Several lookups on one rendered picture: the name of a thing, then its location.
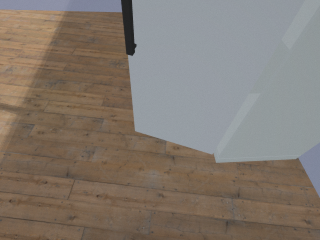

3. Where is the handle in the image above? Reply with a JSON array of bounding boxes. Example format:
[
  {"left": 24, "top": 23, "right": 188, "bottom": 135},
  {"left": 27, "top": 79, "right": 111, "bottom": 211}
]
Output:
[{"left": 121, "top": 0, "right": 137, "bottom": 56}]

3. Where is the fridge door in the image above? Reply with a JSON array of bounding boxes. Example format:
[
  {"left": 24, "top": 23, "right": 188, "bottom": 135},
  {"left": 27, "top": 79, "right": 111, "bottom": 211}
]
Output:
[{"left": 128, "top": 0, "right": 305, "bottom": 155}]

